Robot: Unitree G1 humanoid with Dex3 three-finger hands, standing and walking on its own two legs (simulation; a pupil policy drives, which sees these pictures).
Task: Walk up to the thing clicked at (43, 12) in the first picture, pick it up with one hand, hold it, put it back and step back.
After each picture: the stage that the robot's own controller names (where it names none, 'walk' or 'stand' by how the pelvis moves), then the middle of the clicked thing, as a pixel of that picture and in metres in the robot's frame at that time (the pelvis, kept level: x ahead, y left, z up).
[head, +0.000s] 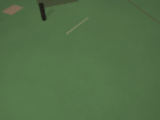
stand; (42, 12) +2.06 +0.57 -0.65
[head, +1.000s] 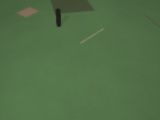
walk; (58, 18) +1.97 +0.27 -0.63
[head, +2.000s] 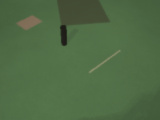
walk; (63, 35) +1.39 +0.19 -0.64
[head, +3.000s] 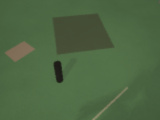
walk; (58, 72) +0.92 +0.20 -0.65
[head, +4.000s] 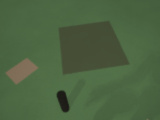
walk; (63, 102) +0.59 +0.21 -0.63
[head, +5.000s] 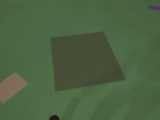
stand; out of the picture +0.42 +0.20 -0.64
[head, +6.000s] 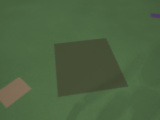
stand; out of the picture +0.42 +0.19 -0.65
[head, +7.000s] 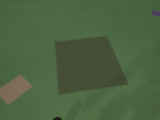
stand; out of the picture +0.43 +0.19 -0.66
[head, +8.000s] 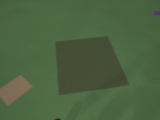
stand; out of the picture +0.42 +0.19 -0.66
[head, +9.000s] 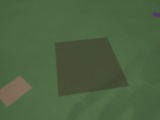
stand; out of the picture +0.41 +0.18 -0.66
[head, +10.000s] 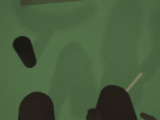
go down; (26, 54) +0.50 +0.20 -0.31
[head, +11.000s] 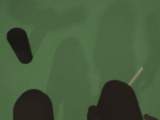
go down; (22, 48) +0.51 +0.20 -0.26
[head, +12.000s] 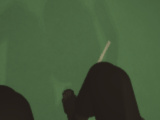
close in; out of the picture +0.50 +0.25 -0.18
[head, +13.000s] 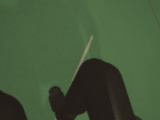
close; out of the picture +0.50 +0.27 -0.17
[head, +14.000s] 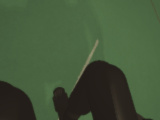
lift; out of the picture +0.43 +0.24 -0.17
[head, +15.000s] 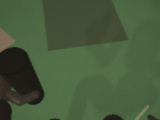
lift; (26, 82) +0.34 +0.18 +0.03
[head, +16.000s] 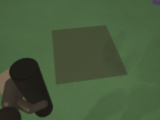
hold; (35, 92) +0.31 +0.16 +0.05
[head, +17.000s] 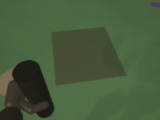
hold; (37, 93) +0.31 +0.16 +0.04
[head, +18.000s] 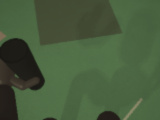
crouch; (27, 69) +0.40 +0.17 -0.02
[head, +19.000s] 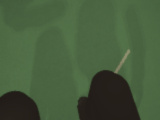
lower; out of the picture +0.52 +0.23 -0.05
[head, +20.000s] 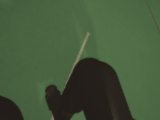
lower; out of the picture +0.48 +0.26 -0.18
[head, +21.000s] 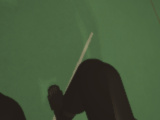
lower; out of the picture +0.48 +0.26 -0.17
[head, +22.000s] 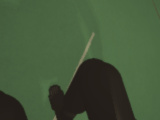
lower; out of the picture +0.48 +0.26 -0.17
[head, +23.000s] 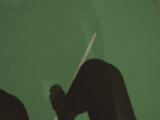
lower; out of the picture +0.48 +0.25 -0.17
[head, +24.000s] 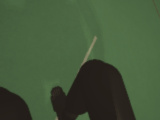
open; out of the picture +0.48 +0.23 -0.18
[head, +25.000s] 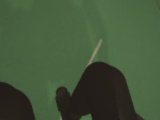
stand; out of the picture +0.47 +0.23 -0.18
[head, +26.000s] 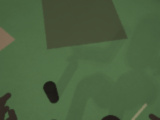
stand; (52, 93) +0.44 +0.16 -0.48
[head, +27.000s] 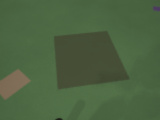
stand; out of the picture +0.41 +0.15 -0.60
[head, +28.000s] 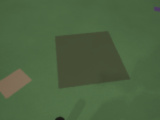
stand; out of the picture +0.42 +0.15 -0.60
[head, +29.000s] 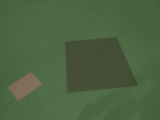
stand; out of the picture +0.42 +0.14 -0.65
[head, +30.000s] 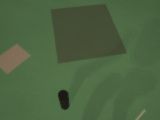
walk; (64, 100) +0.48 +0.11 -0.64
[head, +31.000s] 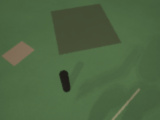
walk; (65, 81) +0.70 +0.17 -0.63
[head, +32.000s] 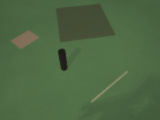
stand; (63, 60) +1.02 +0.22 -0.63
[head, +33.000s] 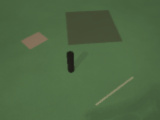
stand; (70, 62) +1.05 +0.13 -0.65
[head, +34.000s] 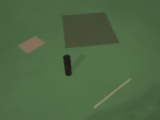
stand; (67, 65) +1.04 +0.15 -0.66
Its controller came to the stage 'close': yes
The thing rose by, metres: 0.69
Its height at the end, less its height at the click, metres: +0.00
